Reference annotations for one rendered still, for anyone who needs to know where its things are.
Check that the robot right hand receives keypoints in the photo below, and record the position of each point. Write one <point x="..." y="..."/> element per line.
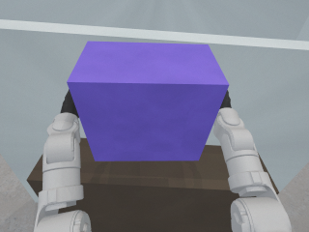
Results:
<point x="226" y="101"/>

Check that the left robot upper arm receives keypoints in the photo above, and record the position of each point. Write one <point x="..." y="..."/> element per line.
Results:
<point x="73" y="221"/>

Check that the left robot forearm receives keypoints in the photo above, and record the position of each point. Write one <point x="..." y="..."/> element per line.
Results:
<point x="61" y="163"/>

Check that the right robot upper arm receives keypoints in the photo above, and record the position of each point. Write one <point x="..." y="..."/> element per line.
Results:
<point x="258" y="214"/>

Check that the carton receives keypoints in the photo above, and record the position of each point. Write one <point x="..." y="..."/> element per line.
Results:
<point x="147" y="101"/>

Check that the right robot forearm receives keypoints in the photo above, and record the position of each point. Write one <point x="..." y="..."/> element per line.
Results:
<point x="246" y="174"/>

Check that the pedestal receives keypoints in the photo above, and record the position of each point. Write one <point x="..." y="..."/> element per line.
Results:
<point x="153" y="195"/>

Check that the robot left hand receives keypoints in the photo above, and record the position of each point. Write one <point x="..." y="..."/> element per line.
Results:
<point x="68" y="105"/>

